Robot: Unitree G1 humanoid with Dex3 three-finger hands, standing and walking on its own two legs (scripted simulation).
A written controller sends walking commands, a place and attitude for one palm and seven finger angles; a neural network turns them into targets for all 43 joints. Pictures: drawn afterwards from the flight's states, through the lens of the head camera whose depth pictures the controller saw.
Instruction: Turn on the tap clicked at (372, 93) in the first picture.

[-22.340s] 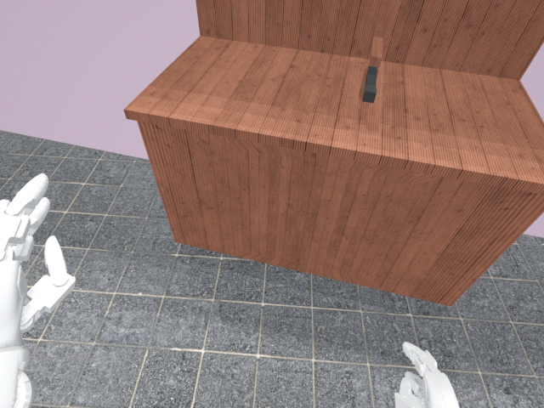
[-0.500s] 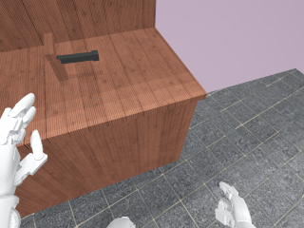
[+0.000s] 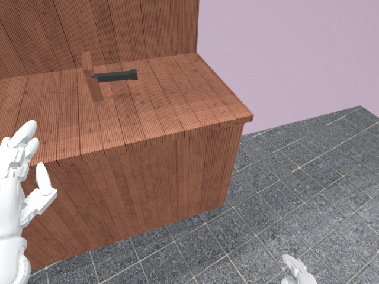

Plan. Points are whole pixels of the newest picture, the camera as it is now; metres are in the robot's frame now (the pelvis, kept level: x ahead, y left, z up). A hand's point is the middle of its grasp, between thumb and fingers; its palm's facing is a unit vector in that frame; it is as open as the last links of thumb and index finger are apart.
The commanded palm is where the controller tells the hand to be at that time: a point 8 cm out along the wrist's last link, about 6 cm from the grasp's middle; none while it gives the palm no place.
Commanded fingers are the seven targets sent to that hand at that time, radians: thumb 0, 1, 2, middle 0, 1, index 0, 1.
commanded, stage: stop stepping back and stand still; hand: left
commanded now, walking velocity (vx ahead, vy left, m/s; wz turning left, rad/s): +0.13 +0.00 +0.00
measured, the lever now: (133, 74) +0.77 +0.22 +0.07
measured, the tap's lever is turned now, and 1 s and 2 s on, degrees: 83 83 83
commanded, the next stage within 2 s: stand and check the lever's angle in 0.38 s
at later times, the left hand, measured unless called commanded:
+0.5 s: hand (46, 187) +0.22 +0.24 +0.17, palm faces +0.41 -0.82 -0.40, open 7.4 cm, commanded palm +0.17 +0.27 +0.19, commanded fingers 0.00 0.90 0.90 -0.20 -0.30 -0.20 -0.30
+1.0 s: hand (40, 176) +0.24 +0.26 +0.17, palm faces +0.41 -0.84 -0.35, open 7.4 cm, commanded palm +0.19 +0.29 +0.19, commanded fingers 0.00 0.90 0.90 -0.20 -0.30 -0.20 -0.30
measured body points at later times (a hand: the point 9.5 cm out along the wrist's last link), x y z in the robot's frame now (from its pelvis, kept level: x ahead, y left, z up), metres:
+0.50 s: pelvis +0.01 -0.01 +0.01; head +0.02 -0.01 +0.46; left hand +0.20 +0.28 +0.20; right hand +0.19 -0.26 -0.07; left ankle +0.03 +0.11 -0.72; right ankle +0.04 -0.11 -0.72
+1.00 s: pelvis +0.03 +0.01 +0.02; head +0.03 +0.02 +0.47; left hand +0.22 +0.30 +0.19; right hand +0.21 -0.21 -0.06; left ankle +0.03 +0.11 -0.72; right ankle +0.04 -0.11 -0.72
